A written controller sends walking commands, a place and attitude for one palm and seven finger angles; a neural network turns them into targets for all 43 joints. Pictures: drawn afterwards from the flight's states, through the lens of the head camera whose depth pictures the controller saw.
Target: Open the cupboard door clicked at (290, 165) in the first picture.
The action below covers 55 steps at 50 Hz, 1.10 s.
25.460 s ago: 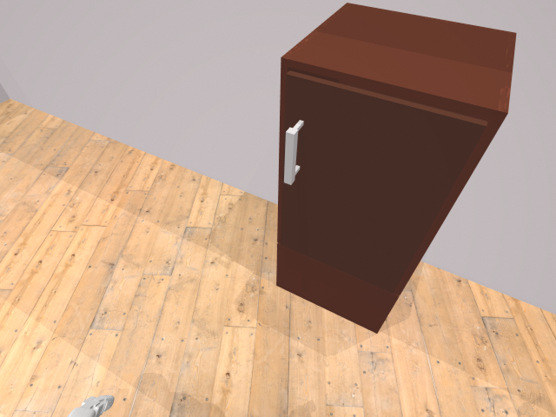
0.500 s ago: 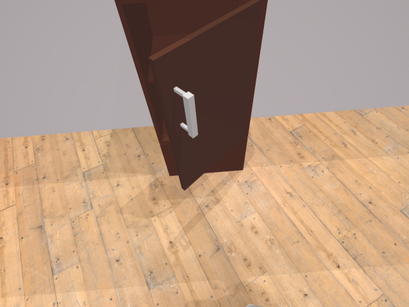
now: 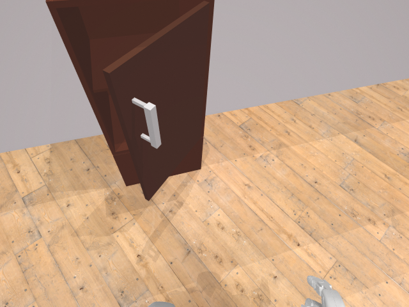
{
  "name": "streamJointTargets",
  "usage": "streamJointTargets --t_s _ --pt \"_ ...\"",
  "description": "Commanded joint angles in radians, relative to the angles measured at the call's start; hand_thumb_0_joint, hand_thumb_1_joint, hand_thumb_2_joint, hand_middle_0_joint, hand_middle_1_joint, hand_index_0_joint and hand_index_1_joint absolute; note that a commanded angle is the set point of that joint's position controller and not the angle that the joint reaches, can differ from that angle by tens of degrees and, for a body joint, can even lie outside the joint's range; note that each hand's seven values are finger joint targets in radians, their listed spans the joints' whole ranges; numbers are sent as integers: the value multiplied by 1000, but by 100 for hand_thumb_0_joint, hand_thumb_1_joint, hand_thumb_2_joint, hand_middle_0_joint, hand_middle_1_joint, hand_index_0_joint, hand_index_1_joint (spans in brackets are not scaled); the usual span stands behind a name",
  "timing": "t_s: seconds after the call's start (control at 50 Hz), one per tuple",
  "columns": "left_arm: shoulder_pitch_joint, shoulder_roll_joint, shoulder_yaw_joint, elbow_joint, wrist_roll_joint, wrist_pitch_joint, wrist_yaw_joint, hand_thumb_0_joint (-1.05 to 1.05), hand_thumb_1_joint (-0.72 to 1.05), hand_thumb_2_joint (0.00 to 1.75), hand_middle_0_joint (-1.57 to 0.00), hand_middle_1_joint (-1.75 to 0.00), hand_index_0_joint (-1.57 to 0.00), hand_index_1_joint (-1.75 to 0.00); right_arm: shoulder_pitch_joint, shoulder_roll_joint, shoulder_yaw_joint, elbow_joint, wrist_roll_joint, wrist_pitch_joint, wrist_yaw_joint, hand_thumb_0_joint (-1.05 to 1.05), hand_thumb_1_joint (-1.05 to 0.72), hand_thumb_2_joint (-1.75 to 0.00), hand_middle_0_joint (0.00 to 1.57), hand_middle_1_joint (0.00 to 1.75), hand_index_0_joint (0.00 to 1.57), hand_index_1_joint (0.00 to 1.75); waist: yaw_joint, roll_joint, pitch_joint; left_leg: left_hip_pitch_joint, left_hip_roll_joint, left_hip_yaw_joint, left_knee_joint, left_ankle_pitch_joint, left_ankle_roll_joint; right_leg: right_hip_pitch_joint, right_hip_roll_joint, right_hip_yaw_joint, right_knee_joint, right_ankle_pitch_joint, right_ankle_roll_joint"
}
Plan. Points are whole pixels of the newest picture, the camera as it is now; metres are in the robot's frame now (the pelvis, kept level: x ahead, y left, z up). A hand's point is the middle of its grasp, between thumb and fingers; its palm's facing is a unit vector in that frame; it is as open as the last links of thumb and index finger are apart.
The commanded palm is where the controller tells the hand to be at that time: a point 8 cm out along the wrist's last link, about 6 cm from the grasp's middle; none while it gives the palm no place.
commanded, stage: walk to a spot facing it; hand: left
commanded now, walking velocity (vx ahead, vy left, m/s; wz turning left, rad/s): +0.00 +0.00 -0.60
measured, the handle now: (147, 124) +0.51 +0.21 -0.02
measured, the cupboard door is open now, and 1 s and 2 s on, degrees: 42 42 42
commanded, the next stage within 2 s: none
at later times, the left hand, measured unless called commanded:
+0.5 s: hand (149, 272) +0.19 +0.14 -0.16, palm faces -0.36 -0.90 -0.26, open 7.4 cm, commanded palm none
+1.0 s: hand (147, 272) +0.20 +0.15 -0.18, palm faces -0.53 -0.83 -0.18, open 7.4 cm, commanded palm none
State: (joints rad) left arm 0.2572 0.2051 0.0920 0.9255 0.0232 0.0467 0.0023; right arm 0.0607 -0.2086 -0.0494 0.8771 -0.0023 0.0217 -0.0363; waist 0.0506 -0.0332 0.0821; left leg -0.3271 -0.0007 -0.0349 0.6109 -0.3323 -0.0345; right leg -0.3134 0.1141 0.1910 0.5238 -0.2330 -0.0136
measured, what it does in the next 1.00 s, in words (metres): steps on the spot, turning right: left foot, then right foot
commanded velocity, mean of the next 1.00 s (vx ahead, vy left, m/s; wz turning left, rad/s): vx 0.03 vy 0.00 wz -0.60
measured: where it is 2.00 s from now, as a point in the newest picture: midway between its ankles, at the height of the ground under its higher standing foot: outside the picture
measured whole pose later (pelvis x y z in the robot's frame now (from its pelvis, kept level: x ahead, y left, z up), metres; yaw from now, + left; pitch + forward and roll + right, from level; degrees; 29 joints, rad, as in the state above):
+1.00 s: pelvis +0.03 +0.02 +0.00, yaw -37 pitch +2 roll -2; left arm 0.21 0.25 0.10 0.93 0.02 0.06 -0.02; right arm 0.20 -0.17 -0.02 0.88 -0.03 0.00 -0.04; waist 0.03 -0.05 0.08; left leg -0.26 0.06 0.07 0.53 -0.29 0.01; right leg -0.50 0.03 0.02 1.07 -0.46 0.04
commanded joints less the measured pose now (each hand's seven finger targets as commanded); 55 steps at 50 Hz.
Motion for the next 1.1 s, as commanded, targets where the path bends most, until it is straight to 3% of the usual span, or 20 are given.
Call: streamJointTargets --t_s 0.0,0.04,0.12,0.34,0.4,0.42,0.44,0.46,0.52,0.56,0.68,0.76,0.8,0.82,0.84,0.86,0.88,0.92,0.96,1.08 --pt "-53 126 20 -115 -4 -24 -8 0 90 90 -20 -30 -20 -30 206 -267 -46 -37 -23 -34 -22 0 -90 -90 20 30 20 30 -97 283 -140 299 506 -461 -352 270 215 -308 -50 -94 446 -389 36" --pt "-31 135 32 -103 11 -23 -20 0 90 90 -20 -30 -20 -30 137 -194 -22 -66 -38 -35 -21 0 -90 -90 20 30 20 30 -46 128 -93 185 425 -304 -331 348 228 -282 -89 -113 616 -294 54" --pt "-24 108 23 -83 1 -10 -38 0 90 90 -20 -30 -20 -30 126 -152 -3 -71 -28 -36 -23 0 -90 -90 20 30 20 30 -25 210 -89 220 286 -11 -247 602 155 -300 -131 -174 688 -175 79" --pt "-166 83 -11 -114 -2 -10 -42 0 90 90 -20 -30 -20 -30 289 -192 -30 5 -32 -30 -4 0 -90 -90 20 30 20 30 -96 264 -100 261 343 103 -186 631 148 -106 -135 -288 240 -202 34" --pt "-66 114 -1 -87 -3 -23 -34 0 90 90 -20 -30 -20 -30 260 -205 -37 -1 -22 -28 2 0 -90 -90 20 30 20 30 -28 173 -153 171 318 156 -35 543 76 143 -125 -286 -43 23 -3" --pt "28 194 13 -62 5 -33 -23 0 90 90 -20 -30 -20 -30 251 -172 -34 -19 -7 -26 12 0 -90 -90 20 30 20 30 15 5 -211 8 259 228 146 361 18 357 -262 -118 -117 259 -55" --pt "108 308 43 -38 8 -40 -3 0 90 90 -20 -30 -20 -30 171 -86 -10 -73 -6 -22 15 0 -90 -90 20 30 20 30 61 -288 -193 -277 88 255 411 -297 -38 453 -514 232 -143 689 -171" --pt "117 311 39 -32 -8 -37 11 0 90 90 -20 -30 -20 -30 160 -124 -13 -68 -7 -5 3 0 -90 -90 20 30 20 30 62 -234 -200 -297 96 84 529 -335 -28 404 -535 211 -131 690 -235" --pt "-40 211 25 -80 -8 -31 28 0 90 90 -20 -30 -20 -30 157 -125 -26 -32 -10 6 9 0 -90 -90 20 30 20 30 -9 -220 -134 -314 121 33 573 -125 -43 317 -366 78 -132 506 -178" --pt "-74 193 17 -103 -6 -34 23 0 90 90 -20 -30 -20 -30 171 -106 -27 -18 -11 14 14 0 -90 -90 20 30 20 30 -41 -132 -113 -233 102 45 540 -72 -51 190 -337 42 -156 409 -165" --pt "-67 212 27 -110 5 -34 5 0 90 90 -20 -30 -20 -30 136 -87 -34 -35 -12 11 17 0 -90 -90 20 30 20 30 -42 -97 -67 -154 53 49 358 -58 -45 71 -307 131 -210 96 -174" --pt "-58 215 35 -107 7 -30 2 0 90 90 -20 -30 -20 -30 133 -81 -32 -47 -3 -13 9 0 -90 -90 20 30 20 30 -38 -136 -97 -52 16 53 131 -86 -27 73 -298 195 -150 207 -175" --pt "-87 200 34 -109 -2 -26 3 0 90 90 -20 -30 -20 -30 210 -88 -30 -23 0 -25 0 0 -90 -90 20 30 20 30 -84 -123 -123 112 9 49 -69 44 -20 -7 -261 189 -86 210 -124" --pt "-91 162 26 -114 -7 -22 2 0 90 90 -20 -30 -20 -30 252 -123 -34 -10 -1 -35 -5 0 -90 -90 20 30 20 30 -101 -18 -150 249 77 -9 -214 88 -1 -104 -192 135 -4 125 -70" --pt "-62 98 14 -130 -20 -19 -6 0 90 90 -20 -30 -20 -30 279 -220 -49 -14 -18 -46 -10 0 -90 -90 20 30 20 30 -103 268 -168 348 337 -297 -331 100 85 -268 -47 -20 190 -165 -3" --pt "-88 108 10 -141 -11 -22 -11 0 90 90 -20 -30 -20 -30 304 -264 -53 -23 -24 -42 -16 0 -90 -90 20 30 20 30 -112 324 -158 301 501 -421 -355 252 185 -301 -50 -129 425 -391 30" --pt "-100 127 17 -143 -4 -22 -17 0 90 90 -20 -30 -20 -30 270 -249 -45 -42 -34 -37 -19 0 -90 -90 20 30 20 30 -100 192 -125 207 504 -367 -340 296 228 -276 -107 -102 557 -361 34" --pt "-58 114 24 -103 8 -21 -27 0 90 90 -20 -30 -20 -30 192 -175 -21 -56 -35 -47 -22 0 -90 -90 20 30 20 30 -48 215 -118 222 384 -181 -284 513 170 -295 -127 -136 655 -262 52" --pt "-63 90 16 -94 2 -16 -40 0 90 90 -20 -30 -20 -30 206 -151 -13 -55 -35 -47 -19 0 -90 -90 20 30 20 30 -51 211 -130 277 318 -49 -273 494 137 -306 -139 -173 646 -192 63" --pt "-193 62 -6 -123 6 -24 -69 0 90 90 -20 -30 -20 -30 335 -167 -28 3 -34 -60 -4 0 -90 -90 20 30 20 30 -114 219 -71 311 327 52 -336 201 137 -310 -176 -256 405 -136 49"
